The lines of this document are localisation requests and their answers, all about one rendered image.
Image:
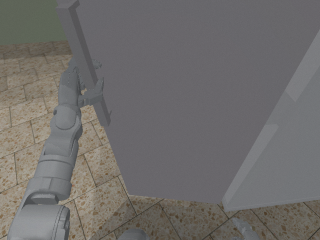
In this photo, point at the robot left upper arm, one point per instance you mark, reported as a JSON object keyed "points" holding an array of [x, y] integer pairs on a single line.
{"points": [[42, 222]]}

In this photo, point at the handle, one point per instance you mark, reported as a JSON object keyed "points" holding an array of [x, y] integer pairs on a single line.
{"points": [[72, 28]]}

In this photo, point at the left robot hand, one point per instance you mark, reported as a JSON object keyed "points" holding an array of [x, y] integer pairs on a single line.
{"points": [[71, 84]]}

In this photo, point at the left robot forearm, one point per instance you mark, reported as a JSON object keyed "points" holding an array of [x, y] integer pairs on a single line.
{"points": [[51, 182]]}

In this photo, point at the robot left thigh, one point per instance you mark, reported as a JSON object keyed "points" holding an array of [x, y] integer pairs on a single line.
{"points": [[134, 234]]}

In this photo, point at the fridge door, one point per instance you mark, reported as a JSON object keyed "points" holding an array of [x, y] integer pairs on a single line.
{"points": [[191, 84]]}

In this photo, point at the right robot hand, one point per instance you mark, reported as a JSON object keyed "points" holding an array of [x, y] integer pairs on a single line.
{"points": [[245, 229]]}

